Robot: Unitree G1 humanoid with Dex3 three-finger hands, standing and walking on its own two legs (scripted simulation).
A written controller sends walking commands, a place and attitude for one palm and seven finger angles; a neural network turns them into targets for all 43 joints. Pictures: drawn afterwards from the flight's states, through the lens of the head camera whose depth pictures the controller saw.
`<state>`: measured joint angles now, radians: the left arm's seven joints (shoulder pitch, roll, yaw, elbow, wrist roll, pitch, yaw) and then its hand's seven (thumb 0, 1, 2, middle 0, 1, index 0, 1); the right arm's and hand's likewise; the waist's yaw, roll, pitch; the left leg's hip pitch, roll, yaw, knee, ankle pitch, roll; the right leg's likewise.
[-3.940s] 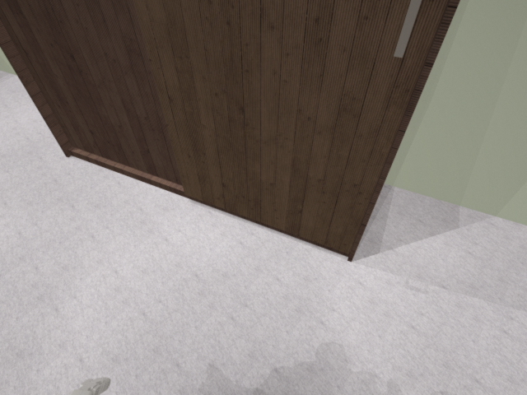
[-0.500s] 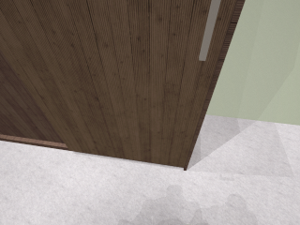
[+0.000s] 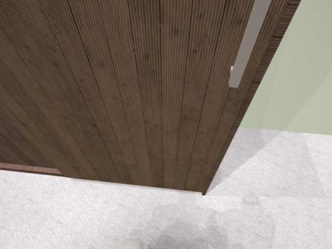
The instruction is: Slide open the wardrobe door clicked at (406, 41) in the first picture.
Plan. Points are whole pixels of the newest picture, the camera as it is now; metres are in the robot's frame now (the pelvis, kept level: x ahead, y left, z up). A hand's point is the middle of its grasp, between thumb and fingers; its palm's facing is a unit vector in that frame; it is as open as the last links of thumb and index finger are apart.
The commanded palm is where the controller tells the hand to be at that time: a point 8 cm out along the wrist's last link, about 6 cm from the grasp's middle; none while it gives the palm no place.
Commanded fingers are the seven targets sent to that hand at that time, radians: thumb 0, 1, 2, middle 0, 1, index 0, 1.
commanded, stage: come to a stop and stand still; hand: right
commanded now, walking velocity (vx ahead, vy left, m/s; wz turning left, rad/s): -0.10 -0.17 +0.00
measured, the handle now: (249, 29) +0.47 -0.13 +0.28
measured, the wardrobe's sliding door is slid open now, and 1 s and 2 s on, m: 0.00 0.00 0.00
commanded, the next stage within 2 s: look again from close up in 1.24 s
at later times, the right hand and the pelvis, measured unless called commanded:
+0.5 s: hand out of the picture -0.01 -0.19 -0.17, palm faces +0.12 +0.96 -0.24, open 7.4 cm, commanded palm none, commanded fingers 0.00 -0.90 -0.90 0.20 0.30 0.20 0.30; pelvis -0.05 +0.01 +0.00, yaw -2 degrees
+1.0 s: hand out of the picture +0.00 -0.17 -0.19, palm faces -0.01 +0.98 -0.21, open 7.3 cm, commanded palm none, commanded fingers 0.00 -0.90 -0.90 0.20 0.30 0.20 0.30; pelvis -0.04 +0.01 -0.01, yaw -1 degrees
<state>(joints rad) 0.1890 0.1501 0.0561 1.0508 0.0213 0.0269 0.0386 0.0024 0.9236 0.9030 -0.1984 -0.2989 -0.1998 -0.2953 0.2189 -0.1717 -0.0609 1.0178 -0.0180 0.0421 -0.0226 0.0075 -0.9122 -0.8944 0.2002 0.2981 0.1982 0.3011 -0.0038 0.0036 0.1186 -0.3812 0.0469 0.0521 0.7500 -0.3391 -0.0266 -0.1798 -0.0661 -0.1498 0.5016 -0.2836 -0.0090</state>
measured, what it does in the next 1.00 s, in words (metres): steps on the spot: left foot, then right foot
